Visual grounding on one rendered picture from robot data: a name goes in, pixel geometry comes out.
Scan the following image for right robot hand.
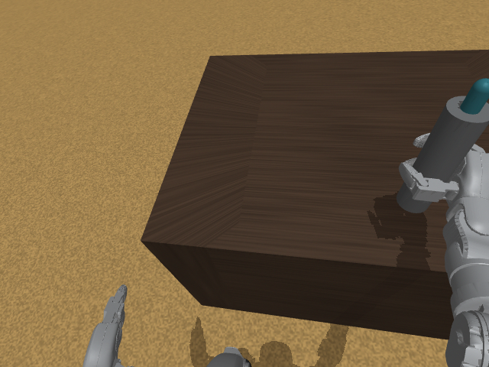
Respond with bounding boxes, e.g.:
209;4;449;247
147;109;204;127
399;133;489;207

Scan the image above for left robot hand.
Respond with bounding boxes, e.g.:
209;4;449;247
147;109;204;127
83;284;134;367

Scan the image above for bottle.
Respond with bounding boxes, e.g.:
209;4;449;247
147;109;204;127
397;78;489;213

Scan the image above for right robot arm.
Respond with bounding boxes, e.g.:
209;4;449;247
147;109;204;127
442;196;489;367

